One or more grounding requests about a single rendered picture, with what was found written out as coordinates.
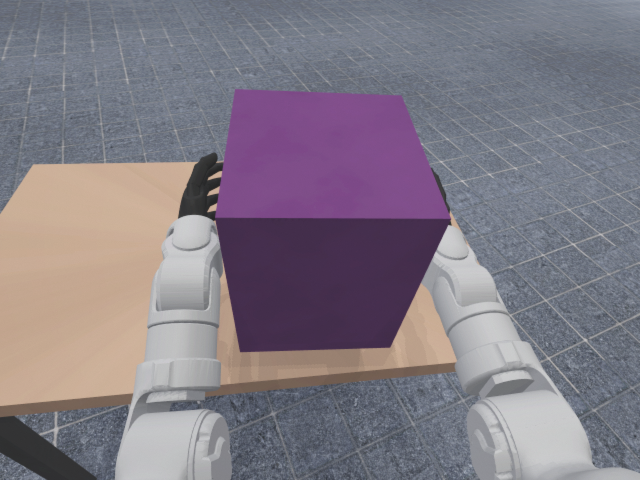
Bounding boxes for right robot upper arm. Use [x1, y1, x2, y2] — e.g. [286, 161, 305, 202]
[467, 390, 640, 480]

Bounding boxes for left robot upper arm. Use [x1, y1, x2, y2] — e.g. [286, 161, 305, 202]
[117, 409, 232, 480]

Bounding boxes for table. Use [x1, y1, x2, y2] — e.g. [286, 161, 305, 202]
[0, 162, 480, 480]

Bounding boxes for right robot hand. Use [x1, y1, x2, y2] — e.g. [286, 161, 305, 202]
[431, 168, 452, 226]

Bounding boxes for left robot hand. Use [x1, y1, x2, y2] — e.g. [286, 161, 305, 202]
[178, 152, 224, 221]

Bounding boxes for carton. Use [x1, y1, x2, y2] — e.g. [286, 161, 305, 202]
[215, 89, 451, 352]

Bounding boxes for right robot forearm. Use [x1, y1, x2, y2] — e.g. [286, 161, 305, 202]
[421, 225, 592, 461]

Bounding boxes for left robot forearm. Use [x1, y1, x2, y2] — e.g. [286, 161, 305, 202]
[115, 215, 223, 480]

